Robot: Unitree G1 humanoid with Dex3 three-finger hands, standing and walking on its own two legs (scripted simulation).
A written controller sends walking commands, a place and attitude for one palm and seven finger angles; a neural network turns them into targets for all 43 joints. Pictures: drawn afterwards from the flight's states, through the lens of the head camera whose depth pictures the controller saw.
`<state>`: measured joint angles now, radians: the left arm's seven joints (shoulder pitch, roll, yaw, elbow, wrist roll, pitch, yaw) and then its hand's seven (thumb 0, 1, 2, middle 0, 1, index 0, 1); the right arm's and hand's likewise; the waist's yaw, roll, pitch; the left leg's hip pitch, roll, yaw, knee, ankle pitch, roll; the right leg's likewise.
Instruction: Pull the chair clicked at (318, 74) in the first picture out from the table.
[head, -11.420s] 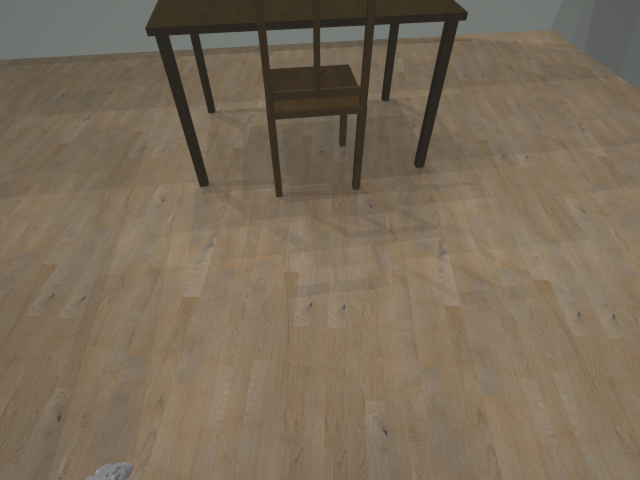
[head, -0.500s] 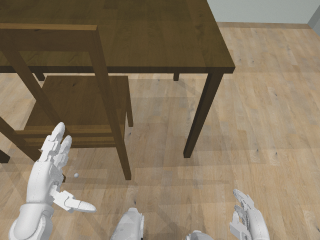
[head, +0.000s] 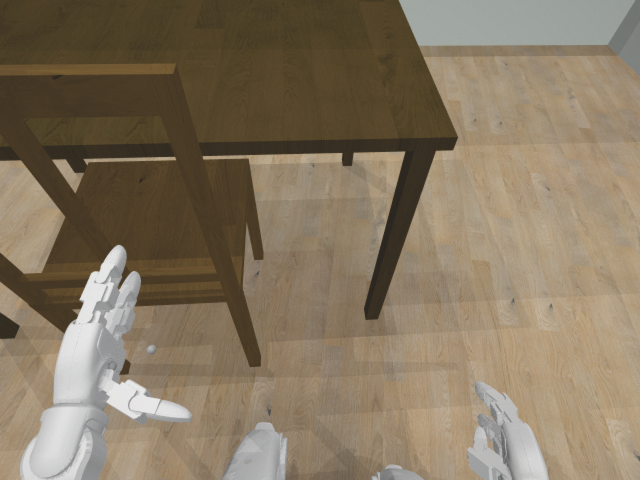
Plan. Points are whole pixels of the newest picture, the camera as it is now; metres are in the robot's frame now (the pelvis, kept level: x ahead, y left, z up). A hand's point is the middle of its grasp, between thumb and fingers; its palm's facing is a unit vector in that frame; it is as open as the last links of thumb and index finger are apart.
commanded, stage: raise the hand toward the chair's back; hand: left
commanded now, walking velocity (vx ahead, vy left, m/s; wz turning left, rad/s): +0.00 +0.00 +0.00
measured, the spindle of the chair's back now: (75, 212) +0.46 +0.40 +0.02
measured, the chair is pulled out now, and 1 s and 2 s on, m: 0.00 0.00 0.00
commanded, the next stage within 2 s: aim the fingers beside a spindle in 0.06 s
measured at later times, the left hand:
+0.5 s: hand (172, 334) +0.27 +0.20 +0.04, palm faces +0.08 -1.00 -0.04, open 16.9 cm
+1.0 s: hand (192, 318) +0.30 +0.18 +0.02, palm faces +0.08 -1.00 -0.03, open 16.9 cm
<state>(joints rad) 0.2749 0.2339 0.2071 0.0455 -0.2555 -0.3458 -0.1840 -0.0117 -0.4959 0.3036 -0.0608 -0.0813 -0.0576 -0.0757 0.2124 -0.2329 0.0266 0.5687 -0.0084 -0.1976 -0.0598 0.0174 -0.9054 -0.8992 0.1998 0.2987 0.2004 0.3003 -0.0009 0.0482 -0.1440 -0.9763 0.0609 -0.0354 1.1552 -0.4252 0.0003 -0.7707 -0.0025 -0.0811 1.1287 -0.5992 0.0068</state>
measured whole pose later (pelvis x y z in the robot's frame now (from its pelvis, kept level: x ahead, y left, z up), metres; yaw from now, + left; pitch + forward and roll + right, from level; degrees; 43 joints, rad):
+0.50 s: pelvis +0.00 -0.01 -0.01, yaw +0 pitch +15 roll -3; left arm 0.16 0.24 0.23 0.15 -0.26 -0.35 -0.21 -0.01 -0.50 0.30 -0.06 -0.08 -0.06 -0.08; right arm 0.21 -0.24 0.02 0.58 -0.01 -0.19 -0.06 0.02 -0.91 -0.90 0.20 0.30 0.20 0.30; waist 0.00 0.05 -0.15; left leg -1.03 0.07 -0.04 1.19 -0.44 -0.02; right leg -0.83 0.01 -0.08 1.19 -0.62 -0.01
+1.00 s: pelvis +0.00 -0.01 -0.02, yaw -1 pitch +18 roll -3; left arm 0.04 0.21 0.20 0.24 -0.21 -0.38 -0.14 -0.01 -0.50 0.30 -0.06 -0.08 -0.06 -0.08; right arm 0.20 -0.24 0.02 0.59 -0.02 -0.15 -0.05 0.02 -0.91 -0.90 0.20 0.30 0.20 0.30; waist -0.01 0.04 -0.17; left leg -1.12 0.07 -0.03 1.25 -0.45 -0.01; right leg -0.92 0.00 -0.07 1.25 -0.64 0.00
